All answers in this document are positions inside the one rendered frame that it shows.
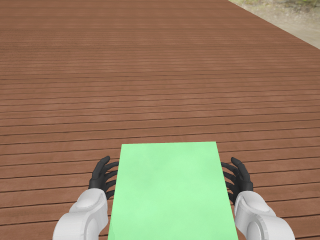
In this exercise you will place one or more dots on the carton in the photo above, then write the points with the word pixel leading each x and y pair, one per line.
pixel 171 191

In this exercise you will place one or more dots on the robot right forearm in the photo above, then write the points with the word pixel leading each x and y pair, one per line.
pixel 257 221

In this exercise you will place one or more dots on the robot left forearm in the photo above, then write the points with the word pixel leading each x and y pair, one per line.
pixel 85 219

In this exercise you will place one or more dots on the robot left hand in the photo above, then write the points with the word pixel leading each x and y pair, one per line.
pixel 99 176

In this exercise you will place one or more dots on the robot right hand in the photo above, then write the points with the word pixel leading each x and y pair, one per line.
pixel 241 179

